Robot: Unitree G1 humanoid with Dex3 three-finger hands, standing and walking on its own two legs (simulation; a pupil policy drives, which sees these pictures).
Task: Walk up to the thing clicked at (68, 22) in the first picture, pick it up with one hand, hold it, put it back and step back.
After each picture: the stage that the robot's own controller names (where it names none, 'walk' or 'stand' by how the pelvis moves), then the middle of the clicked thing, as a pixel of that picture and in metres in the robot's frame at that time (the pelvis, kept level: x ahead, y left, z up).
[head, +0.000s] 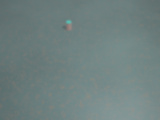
stand; (68, 25) +1.68 +0.17 -0.72
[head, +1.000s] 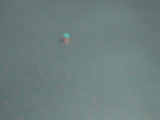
walk; (66, 38) +1.54 +0.11 -0.70
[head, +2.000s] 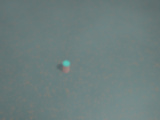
walk; (66, 66) +0.93 +0.08 -0.71
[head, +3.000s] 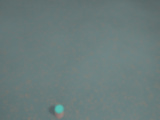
walk; (59, 111) +0.53 +0.12 -0.71
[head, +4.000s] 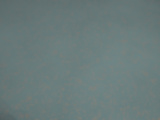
stand; out of the picture +0.31 +0.16 -0.70
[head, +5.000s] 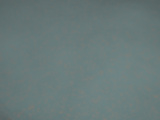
stand; out of the picture +0.30 +0.15 -0.72
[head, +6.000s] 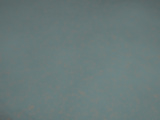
stand; out of the picture +0.30 +0.15 -0.72
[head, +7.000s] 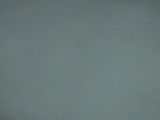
stand; out of the picture +0.29 +0.16 -0.73
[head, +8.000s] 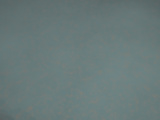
stand; out of the picture +0.28 +0.15 -0.73
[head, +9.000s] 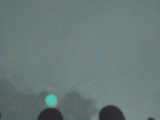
go down; (51, 101) +0.34 +0.14 -0.52
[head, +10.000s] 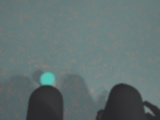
go down; (48, 81) +0.38 +0.15 -0.34
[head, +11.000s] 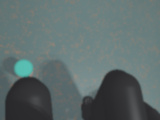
close in; (24, 70) +0.38 +0.16 -0.27
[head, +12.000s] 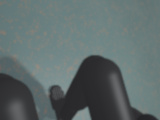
close; out of the picture +0.39 +0.19 -0.23
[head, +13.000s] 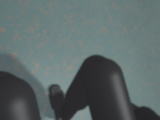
close; out of the picture +0.39 +0.19 -0.23
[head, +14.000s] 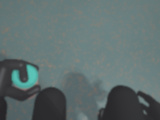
lift; (26, 83) +0.31 +0.19 -0.06
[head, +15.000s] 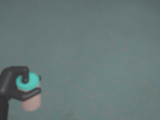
hold; (29, 92) +0.31 +0.18 +0.03
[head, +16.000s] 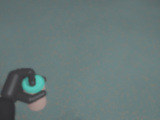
hold; (35, 93) +0.31 +0.17 +0.00
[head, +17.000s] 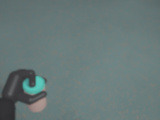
hold; (35, 94) +0.31 +0.17 -0.01
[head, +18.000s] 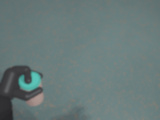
crouch; (32, 89) +0.33 +0.17 -0.05
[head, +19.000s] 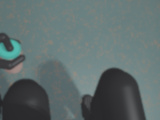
lower; (11, 57) +0.42 +0.18 -0.15
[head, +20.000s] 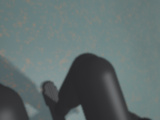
lower; out of the picture +0.43 +0.23 -0.23
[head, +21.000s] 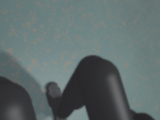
lower; out of the picture +0.42 +0.22 -0.24
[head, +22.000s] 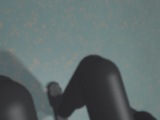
lower; out of the picture +0.42 +0.22 -0.24
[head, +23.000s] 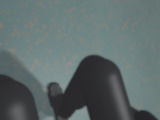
lower; out of the picture +0.41 +0.21 -0.24
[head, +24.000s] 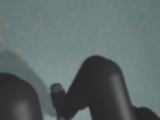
open; out of the picture +0.40 +0.19 -0.24
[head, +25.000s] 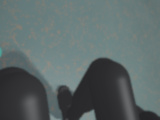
stand; out of the picture +0.39 +0.19 -0.23
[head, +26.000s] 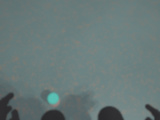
stand; (54, 100) +0.36 +0.14 -0.52
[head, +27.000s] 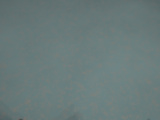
stand; out of the picture +0.32 +0.14 -0.66
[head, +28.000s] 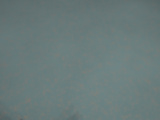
stand; out of the picture +0.33 +0.14 -0.67
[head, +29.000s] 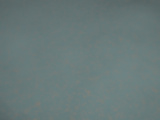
stand; out of the picture +0.34 +0.13 -0.72
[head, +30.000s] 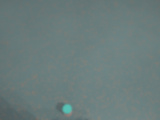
walk; (67, 110) +0.38 +0.09 -0.70
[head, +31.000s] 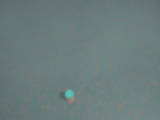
walk; (69, 96) +0.56 +0.13 -0.70
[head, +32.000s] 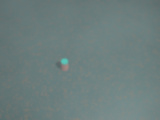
walk; (64, 64) +0.90 +0.14 -0.70
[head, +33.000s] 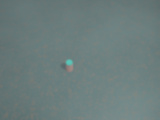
stand; (69, 65) +0.94 +0.13 -0.70
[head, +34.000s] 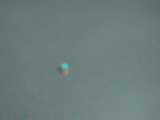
stand; (65, 69) +0.97 +0.16 -0.72
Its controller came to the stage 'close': yes
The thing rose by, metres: 0.72
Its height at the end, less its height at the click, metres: +0.00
